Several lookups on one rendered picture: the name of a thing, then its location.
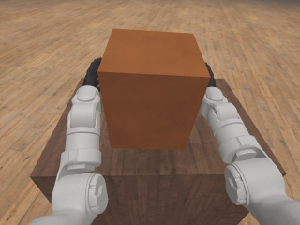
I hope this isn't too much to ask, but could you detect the carton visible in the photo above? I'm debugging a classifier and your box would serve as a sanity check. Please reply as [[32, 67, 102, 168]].
[[97, 28, 211, 151]]

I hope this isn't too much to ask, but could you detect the robot right forearm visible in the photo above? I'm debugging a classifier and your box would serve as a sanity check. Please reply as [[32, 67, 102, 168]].
[[199, 86, 286, 192]]

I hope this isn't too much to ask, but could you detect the robot left hand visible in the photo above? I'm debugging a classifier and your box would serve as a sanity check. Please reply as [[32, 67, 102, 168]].
[[82, 57, 102, 92]]

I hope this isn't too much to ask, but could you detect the pedestal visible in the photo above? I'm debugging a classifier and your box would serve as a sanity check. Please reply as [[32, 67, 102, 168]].
[[30, 77, 286, 225]]

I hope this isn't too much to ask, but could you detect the right robot upper arm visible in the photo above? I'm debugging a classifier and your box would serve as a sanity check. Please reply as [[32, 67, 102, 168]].
[[224, 157, 300, 225]]

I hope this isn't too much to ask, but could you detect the robot left forearm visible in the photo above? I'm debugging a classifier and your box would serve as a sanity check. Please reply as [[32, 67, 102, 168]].
[[51, 85, 102, 210]]

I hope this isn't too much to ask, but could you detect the left robot upper arm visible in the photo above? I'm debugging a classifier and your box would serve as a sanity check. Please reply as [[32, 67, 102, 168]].
[[27, 172, 109, 225]]

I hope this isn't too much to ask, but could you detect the robot right hand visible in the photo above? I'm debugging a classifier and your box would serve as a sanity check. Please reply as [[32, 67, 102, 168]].
[[205, 62, 217, 88]]

